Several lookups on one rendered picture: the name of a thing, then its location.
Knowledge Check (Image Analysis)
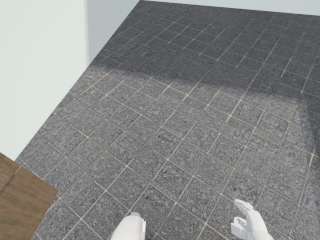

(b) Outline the right robot forearm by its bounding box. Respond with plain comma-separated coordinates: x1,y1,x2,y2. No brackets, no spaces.
250,230,274,240

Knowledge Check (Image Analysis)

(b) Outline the left robot shin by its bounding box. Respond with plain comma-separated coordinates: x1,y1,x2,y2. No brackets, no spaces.
130,212,140,217

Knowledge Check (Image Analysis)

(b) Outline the robot left thigh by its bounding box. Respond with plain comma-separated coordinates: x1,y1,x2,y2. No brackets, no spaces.
110,215,146,240

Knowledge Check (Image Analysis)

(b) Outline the cupboard door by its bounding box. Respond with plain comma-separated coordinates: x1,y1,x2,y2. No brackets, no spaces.
0,158,17,191

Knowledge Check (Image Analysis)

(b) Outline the right robot hand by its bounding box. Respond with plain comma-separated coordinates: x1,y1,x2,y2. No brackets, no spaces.
231,199,268,240

